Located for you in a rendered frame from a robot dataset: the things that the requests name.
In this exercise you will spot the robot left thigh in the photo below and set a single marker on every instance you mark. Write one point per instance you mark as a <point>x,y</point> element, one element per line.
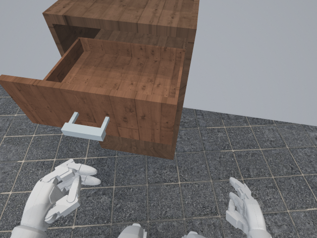
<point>133,232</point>

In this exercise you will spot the cabinet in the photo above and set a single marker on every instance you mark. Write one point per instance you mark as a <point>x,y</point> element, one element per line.
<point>165,23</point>

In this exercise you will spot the robot left hand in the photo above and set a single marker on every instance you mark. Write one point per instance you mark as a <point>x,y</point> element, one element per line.
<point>39,212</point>

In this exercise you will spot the left robot forearm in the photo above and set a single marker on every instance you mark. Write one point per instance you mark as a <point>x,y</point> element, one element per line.
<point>27,232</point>

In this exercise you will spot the drawer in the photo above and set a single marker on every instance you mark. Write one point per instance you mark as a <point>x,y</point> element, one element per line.
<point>135,85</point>

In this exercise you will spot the robot right hand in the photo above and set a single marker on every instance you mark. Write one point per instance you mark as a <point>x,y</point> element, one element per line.
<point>249,215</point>

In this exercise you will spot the handle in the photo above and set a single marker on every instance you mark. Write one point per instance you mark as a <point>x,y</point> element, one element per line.
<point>83,131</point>

